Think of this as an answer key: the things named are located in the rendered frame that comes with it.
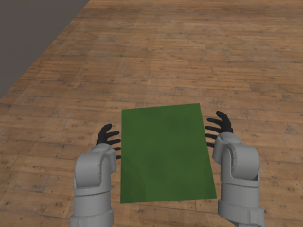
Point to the robot right hand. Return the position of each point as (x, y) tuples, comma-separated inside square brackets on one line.
[(224, 123)]

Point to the carton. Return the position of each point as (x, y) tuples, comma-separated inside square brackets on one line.
[(164, 155)]

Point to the robot right forearm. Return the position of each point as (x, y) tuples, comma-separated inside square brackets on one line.
[(240, 181)]

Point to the robot left hand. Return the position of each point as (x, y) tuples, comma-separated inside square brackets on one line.
[(103, 136)]

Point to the robot left forearm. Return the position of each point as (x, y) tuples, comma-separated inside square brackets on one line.
[(92, 185)]

